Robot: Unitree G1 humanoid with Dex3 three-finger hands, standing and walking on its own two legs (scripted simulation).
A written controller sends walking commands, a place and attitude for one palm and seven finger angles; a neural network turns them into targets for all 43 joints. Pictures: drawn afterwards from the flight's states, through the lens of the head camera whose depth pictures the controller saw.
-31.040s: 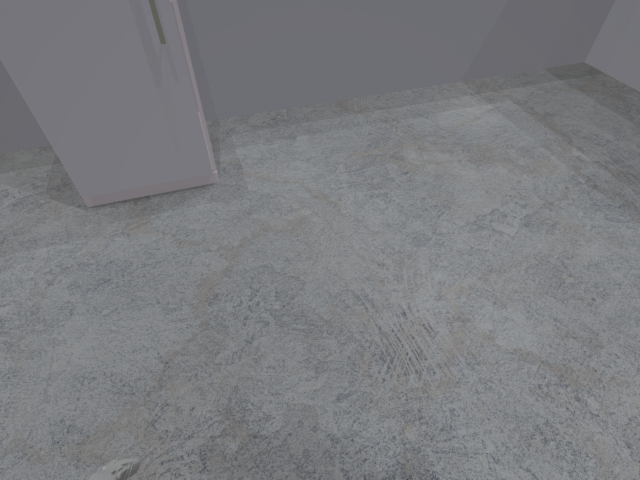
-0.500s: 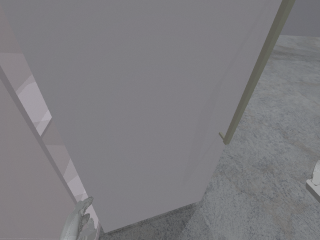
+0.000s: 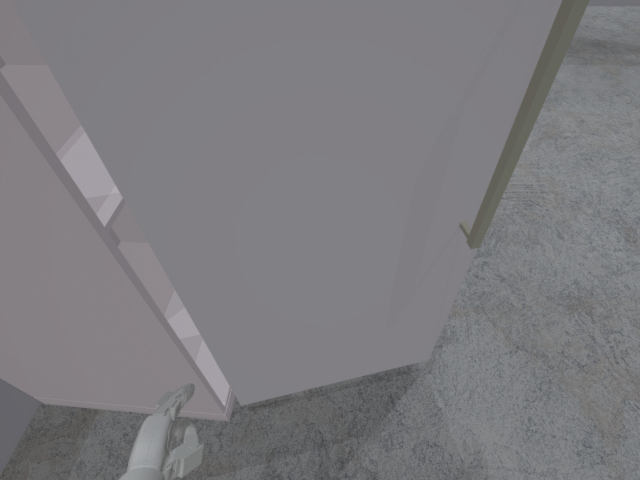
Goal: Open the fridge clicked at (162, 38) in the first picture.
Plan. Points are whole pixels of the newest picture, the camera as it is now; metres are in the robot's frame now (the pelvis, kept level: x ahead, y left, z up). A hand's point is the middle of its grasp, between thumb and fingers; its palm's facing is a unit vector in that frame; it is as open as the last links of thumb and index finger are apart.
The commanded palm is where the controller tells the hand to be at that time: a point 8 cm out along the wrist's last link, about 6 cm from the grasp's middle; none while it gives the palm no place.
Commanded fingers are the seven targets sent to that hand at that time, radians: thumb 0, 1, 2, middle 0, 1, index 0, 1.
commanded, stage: step back with the hand held close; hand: right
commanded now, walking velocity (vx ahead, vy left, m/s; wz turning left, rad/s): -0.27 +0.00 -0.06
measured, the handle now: (515, 117) +0.52 -0.24 +0.19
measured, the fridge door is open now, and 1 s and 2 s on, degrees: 71 71 71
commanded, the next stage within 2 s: stop stepping back and stand still in 1.00 s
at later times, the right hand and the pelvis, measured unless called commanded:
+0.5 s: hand out of the picture +0.14 -0.26 +0.18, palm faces +0.49 +0.72 -0.49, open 7.4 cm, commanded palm +0.08 -0.29 +0.18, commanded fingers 0.00 -0.90 -0.90 0.20 0.30 0.20 0.30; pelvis -0.05 +0.01 -0.01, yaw -2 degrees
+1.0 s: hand out of the picture +0.08 -0.26 +0.19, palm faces +0.45 +0.81 -0.38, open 7.4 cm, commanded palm +0.02 -0.29 +0.18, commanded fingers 0.00 -0.90 -0.90 0.20 0.30 0.20 0.30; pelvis -0.12 +0.01 +0.00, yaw +0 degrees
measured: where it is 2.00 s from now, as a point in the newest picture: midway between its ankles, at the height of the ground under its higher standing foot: outside the picture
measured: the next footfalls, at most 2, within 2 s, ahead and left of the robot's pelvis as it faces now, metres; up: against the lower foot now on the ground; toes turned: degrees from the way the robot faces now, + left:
left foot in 0.84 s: -0.14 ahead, +0.15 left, +0.00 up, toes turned +1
right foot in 1.06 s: -0.04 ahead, -0.08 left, +0.00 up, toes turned +0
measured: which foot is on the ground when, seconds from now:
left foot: down 0.00-0.60, up 0.62-0.82, down 0.84-1.00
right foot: down 0.00-0.86, up 0.88-1.00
